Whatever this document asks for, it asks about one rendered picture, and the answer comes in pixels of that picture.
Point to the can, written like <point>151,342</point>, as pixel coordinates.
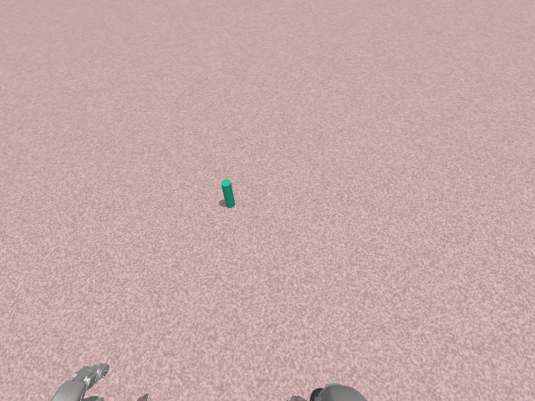
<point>228,194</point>

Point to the left robot hand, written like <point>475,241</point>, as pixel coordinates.
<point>83,380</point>

